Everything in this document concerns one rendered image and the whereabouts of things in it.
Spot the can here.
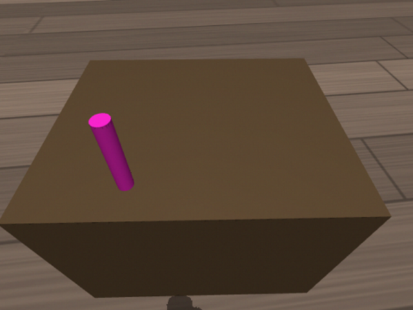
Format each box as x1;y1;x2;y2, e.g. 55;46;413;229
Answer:
88;113;134;191

